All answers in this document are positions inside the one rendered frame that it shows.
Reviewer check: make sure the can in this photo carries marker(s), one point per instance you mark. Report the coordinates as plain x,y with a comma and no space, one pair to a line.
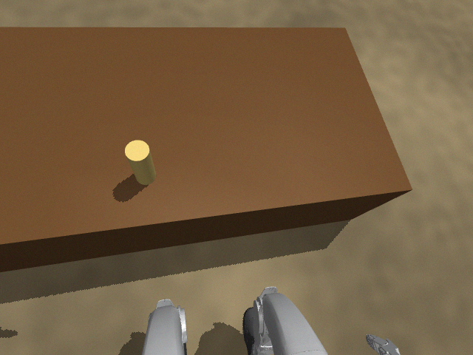
140,160

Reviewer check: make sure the right robot hand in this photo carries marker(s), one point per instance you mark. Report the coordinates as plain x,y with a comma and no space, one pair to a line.
383,347

